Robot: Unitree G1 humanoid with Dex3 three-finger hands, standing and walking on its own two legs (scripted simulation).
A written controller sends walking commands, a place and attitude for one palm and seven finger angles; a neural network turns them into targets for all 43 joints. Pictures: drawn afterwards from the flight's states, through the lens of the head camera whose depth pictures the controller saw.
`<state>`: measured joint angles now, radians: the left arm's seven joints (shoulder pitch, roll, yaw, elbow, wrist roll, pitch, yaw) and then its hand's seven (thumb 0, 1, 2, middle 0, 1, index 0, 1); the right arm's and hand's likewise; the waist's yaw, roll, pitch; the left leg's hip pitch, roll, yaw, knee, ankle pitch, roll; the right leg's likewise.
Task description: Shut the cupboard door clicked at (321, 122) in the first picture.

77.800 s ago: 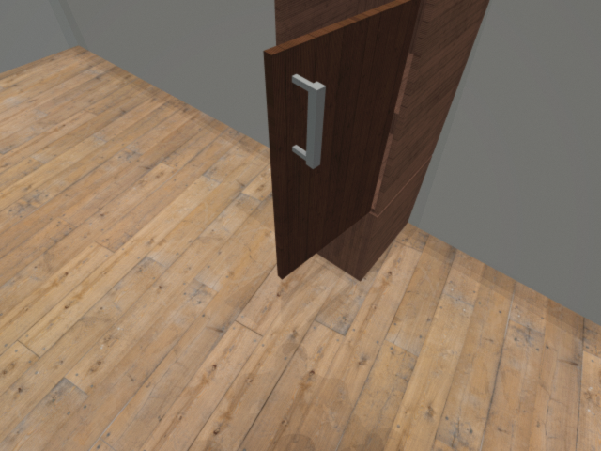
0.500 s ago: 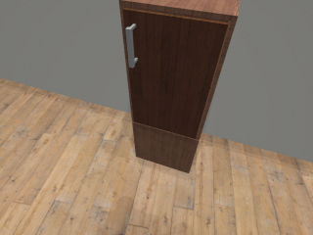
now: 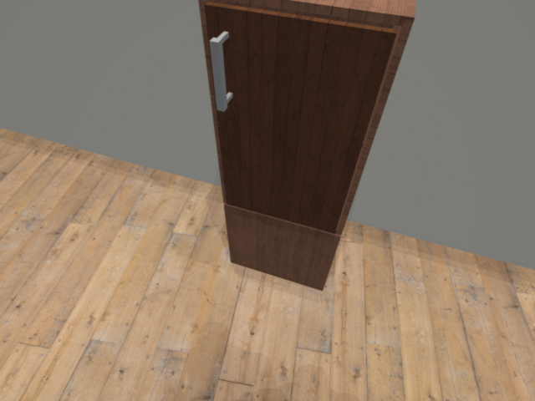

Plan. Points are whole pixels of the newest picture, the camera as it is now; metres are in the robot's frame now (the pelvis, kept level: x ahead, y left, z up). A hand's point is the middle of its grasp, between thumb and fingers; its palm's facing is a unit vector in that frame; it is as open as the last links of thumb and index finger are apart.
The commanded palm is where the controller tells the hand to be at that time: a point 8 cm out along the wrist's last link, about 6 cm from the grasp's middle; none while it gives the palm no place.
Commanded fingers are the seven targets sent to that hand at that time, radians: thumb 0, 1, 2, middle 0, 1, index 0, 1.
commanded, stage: look to check the result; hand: left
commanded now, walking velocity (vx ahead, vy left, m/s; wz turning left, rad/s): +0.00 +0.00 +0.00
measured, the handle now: (223, 72) +0.70 +0.14 +0.14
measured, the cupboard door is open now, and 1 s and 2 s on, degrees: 0 0 0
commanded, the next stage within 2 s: stand and wait in 0.12 s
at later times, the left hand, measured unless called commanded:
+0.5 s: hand out of the picture -0.07 +0.16 -0.17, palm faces +0.05 -0.98 -0.17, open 7.4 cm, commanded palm none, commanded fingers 0.00 0.90 0.90 -0.20 -0.30 -0.20 -0.30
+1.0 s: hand out of the picture -0.08 +0.14 -0.17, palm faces +0.06 -0.99 -0.15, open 7.4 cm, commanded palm none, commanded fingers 0.00 0.90 0.90 -0.20 -0.30 -0.20 -0.30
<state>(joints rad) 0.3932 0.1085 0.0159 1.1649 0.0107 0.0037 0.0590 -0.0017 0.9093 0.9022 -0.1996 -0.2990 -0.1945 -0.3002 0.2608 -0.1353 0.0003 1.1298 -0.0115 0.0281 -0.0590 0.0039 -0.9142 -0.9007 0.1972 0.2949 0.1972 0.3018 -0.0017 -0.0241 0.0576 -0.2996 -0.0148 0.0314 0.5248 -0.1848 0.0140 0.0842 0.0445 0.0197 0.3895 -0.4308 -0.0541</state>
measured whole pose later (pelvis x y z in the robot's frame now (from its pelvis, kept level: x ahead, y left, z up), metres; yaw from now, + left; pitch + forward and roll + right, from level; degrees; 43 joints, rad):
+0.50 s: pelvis -0.01 +0.01 +0.00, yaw +0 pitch -3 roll +1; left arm 0.38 0.11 0.01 1.17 0.01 0.00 0.05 0.00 0.91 0.90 -0.20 -0.30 -0.19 -0.30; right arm 0.27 -0.13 0.00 1.15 -0.01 0.03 -0.05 0.00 -0.91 -0.90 0.20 0.29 0.20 0.30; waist -0.01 -0.02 0.05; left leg -0.27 -0.03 0.04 0.46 -0.14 0.02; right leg 0.09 0.03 0.02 0.36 -0.40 -0.04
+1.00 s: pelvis -0.01 +0.00 +0.00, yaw +0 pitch -3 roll +1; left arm 0.41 0.09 0.00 1.18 0.01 0.00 0.06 0.00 0.91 0.90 -0.20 -0.30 -0.19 -0.30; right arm 0.27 -0.12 0.01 1.15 -0.01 0.03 -0.05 0.00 -0.91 -0.90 0.20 0.29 0.20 0.30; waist 0.00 -0.03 0.05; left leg -0.29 -0.01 0.03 0.49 -0.16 0.01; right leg 0.10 0.05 0.02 0.36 -0.41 -0.06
